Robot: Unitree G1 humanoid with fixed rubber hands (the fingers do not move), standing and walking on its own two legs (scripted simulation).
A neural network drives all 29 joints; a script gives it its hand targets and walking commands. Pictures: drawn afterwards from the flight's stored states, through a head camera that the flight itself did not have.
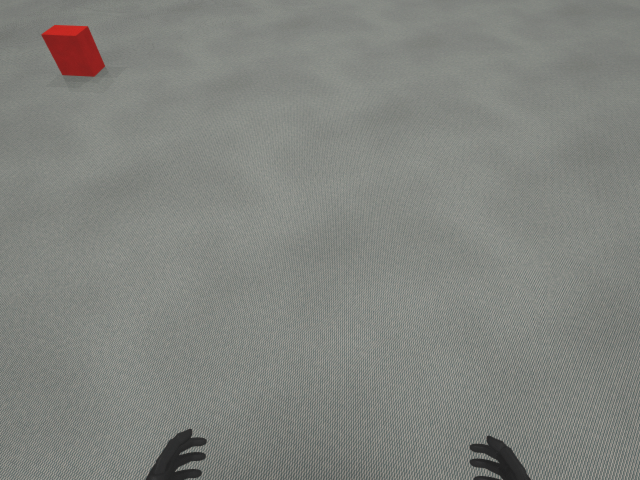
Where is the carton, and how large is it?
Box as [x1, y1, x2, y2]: [41, 25, 104, 76]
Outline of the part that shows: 41,34 62,74 94,76 104,66 87,26 54,25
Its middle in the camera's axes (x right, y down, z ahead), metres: -1.61 -1.23 +2.54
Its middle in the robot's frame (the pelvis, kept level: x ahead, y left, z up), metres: +2.60 +1.70 -0.63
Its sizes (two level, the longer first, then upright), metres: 0.227 0.151 0.259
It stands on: the floor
